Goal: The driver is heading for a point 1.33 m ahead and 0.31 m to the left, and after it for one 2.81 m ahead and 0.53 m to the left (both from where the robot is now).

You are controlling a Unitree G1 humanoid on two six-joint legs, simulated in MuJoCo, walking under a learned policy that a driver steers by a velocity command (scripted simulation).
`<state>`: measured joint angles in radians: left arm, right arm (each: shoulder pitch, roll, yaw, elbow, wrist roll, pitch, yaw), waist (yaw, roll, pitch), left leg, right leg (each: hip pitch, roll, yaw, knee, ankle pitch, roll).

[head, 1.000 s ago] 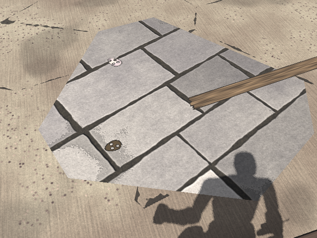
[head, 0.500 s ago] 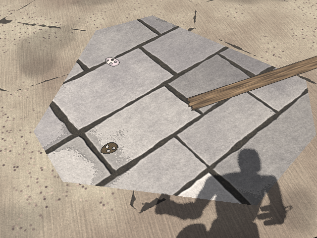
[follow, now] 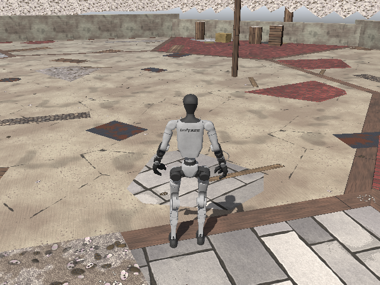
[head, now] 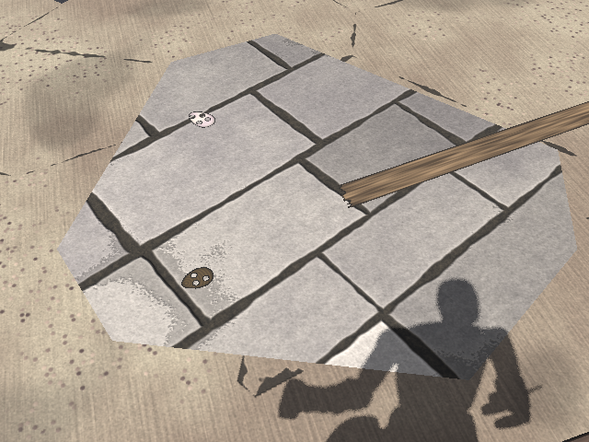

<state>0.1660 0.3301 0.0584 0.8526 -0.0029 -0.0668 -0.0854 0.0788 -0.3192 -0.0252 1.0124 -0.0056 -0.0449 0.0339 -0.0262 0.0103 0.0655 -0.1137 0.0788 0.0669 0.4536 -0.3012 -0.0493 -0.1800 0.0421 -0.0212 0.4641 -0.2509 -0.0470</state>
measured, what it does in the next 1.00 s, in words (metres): goes down: left foot, then right foot 0.13 m lower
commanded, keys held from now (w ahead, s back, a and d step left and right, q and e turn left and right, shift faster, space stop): no key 0.04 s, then w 0.96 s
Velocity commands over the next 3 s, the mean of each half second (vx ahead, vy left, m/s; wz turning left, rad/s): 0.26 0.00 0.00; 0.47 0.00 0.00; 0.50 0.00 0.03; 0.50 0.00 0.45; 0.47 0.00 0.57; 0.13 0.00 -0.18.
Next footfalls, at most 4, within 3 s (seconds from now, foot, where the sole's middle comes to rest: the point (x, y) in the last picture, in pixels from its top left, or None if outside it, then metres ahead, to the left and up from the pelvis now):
0.36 left None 0.09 0.16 -0.78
0.96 right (342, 439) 0.54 -0.09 -0.90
1.38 left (249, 330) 0.85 0.14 -0.90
1.90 right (312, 248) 1.13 -0.04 -0.90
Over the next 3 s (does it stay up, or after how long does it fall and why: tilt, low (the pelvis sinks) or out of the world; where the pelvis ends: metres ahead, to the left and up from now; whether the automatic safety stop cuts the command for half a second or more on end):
stays up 1.35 0.22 -0.14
